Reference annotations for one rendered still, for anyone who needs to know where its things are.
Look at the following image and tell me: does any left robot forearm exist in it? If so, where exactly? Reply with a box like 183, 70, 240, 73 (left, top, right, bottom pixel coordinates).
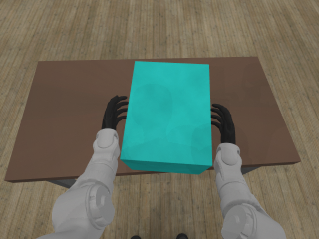
52, 128, 121, 228

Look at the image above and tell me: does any robot left hand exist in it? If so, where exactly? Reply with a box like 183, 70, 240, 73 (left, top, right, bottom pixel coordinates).
101, 95, 129, 130

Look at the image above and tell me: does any robot left upper arm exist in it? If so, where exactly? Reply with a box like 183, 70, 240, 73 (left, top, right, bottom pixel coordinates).
36, 183, 115, 239

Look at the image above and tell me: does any carton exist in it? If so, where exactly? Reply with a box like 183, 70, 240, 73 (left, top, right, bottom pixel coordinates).
120, 61, 212, 175

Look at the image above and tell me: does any right robot forearm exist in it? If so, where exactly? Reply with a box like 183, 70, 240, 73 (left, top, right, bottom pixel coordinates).
213, 143, 272, 219

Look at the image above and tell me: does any robot right hand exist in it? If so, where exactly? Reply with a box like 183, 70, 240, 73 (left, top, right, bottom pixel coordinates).
210, 104, 236, 145

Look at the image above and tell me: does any table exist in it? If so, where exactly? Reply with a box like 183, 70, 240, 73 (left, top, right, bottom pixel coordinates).
4, 56, 301, 189

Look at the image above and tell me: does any robot right upper arm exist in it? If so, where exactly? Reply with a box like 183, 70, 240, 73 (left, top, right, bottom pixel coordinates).
221, 204, 287, 239

